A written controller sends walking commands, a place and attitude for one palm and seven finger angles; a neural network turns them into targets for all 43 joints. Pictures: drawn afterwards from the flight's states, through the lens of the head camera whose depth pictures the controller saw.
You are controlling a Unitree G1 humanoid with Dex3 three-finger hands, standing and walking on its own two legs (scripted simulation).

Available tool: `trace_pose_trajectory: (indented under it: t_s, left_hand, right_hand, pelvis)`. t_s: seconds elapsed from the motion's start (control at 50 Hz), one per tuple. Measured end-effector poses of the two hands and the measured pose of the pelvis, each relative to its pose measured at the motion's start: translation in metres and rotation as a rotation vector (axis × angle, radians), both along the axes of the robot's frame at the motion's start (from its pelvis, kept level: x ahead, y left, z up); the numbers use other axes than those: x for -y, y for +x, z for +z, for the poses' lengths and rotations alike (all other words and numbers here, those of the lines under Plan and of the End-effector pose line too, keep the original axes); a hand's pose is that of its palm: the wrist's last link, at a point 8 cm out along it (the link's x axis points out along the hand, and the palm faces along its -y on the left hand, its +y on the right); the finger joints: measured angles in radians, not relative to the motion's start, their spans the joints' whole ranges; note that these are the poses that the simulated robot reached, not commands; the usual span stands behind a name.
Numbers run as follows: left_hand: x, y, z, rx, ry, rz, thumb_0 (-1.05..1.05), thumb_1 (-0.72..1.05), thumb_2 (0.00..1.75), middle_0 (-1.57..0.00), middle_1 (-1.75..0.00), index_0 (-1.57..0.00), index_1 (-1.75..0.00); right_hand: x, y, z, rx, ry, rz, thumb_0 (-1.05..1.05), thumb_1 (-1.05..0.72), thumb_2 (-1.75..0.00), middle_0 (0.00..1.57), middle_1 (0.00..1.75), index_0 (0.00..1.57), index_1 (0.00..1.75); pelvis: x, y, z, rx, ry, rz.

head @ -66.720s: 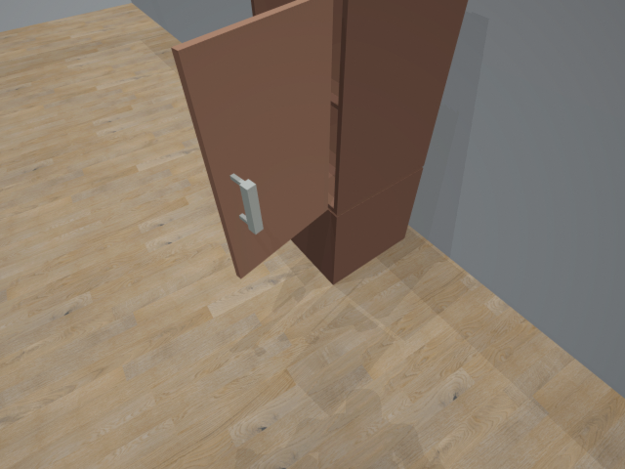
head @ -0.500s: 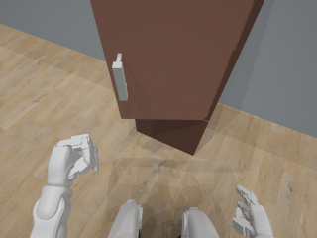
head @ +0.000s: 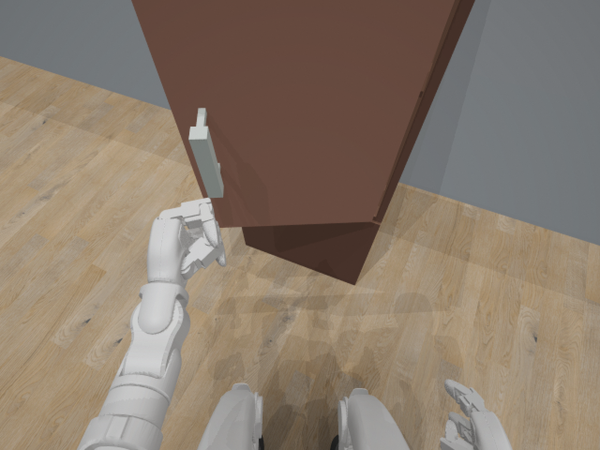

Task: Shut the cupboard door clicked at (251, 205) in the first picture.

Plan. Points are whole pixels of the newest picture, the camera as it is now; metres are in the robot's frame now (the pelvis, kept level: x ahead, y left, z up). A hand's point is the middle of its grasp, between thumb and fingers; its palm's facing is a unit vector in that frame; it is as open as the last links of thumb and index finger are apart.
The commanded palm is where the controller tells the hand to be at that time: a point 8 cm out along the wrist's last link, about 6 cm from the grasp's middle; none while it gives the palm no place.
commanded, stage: bring the fist close to the handle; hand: left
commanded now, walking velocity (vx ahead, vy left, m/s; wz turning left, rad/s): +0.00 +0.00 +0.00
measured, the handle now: (209, 154) +0.52 +0.14 +0.03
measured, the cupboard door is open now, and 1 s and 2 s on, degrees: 25 25 3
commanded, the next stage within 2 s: push the door shut along its arc in 0.64 s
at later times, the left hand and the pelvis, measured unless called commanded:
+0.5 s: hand (226, 209) +0.42 +0.11 +0.04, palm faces +0.07 -1.00 -0.06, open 3.1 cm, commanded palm +0.39 +0.16 +0.04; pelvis +0.00 -0.02 +0.00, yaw -1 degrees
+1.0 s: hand (224, 192) +0.45 +0.11 +0.05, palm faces +0.01 -1.00 -0.03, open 3.1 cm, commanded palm +0.43 +0.16 +0.04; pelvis -0.01 +0.00 +0.00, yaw -1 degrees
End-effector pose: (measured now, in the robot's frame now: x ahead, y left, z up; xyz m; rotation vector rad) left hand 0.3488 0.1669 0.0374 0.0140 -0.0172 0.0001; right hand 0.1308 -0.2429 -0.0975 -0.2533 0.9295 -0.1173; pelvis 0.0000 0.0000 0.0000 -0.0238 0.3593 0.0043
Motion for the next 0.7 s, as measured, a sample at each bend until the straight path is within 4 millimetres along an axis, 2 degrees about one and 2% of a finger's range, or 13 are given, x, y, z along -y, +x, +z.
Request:
trace_pose_trajectory:
  t_s: [0.14, 0.34, 0.52, 0.6, 0.7]
  left_hand:
    - [0.004, 0.033, 0.009, 0.024, 0.028, 0.037, 0.02, 0.90, 0.90, -1.30, -1.50, -1.30, -1.50]
    - [0.021, 0.055, 0.005, 0.005, -0.003, 0.056, 0.02, 0.89, 0.90, -1.30, -1.50, -1.30, -1.50]
    - [0.006, 0.046, 0.004, 0.002, 0.042, 0.069, 0.02, 0.90, 0.90, -1.30, -1.50, -1.30, -1.50]
    - [0.002, 0.042, 0.000, -0.010, 0.013, 0.077, 0.02, 0.90, 0.90, -1.30, -1.50, -1.30, -1.50]
    - [0.005, 0.047, 0.005, 0.043, 0.001, 0.057, 0.02, 0.90, 0.90, -1.30, -1.50, -1.30, -1.50]
  right_hand:
    - [0.005, -0.015, -0.008, -0.064, 0.021, -0.025, 0.01, -0.90, -0.90, 0.20, 0.30, 0.20, 0.30]
    - [0.019, -0.050, -0.013, -0.159, 0.021, -0.081, 0.01, -0.90, -0.90, 0.20, 0.30, 0.20, 0.30]
    - [0.028, -0.070, -0.013, -0.215, 0.026, -0.104, 0.01, -0.90, -0.90, 0.20, 0.30, 0.20, 0.30]
    - [0.029, -0.069, -0.012, -0.217, 0.014, -0.100, 0.01, -0.90, -0.90, 0.20, 0.30, 0.20, 0.30]
    - [0.030, -0.062, -0.011, -0.195, -0.006, -0.091, 0.01, -0.90, -0.90, 0.20, 0.30, 0.20, 0.30]
  pelvis:
    - [0.005, 0.001, 0.000, -0.014, 0.010, -0.007]
    - [0.012, 0.000, 0.002, -0.023, 0.023, -0.018]
    - [0.016, -0.001, 0.005, -0.019, 0.029, -0.024]
    - [0.016, -0.003, 0.006, -0.015, 0.028, -0.019]
    - [0.014, -0.005, 0.003, -0.021, 0.021, -0.014]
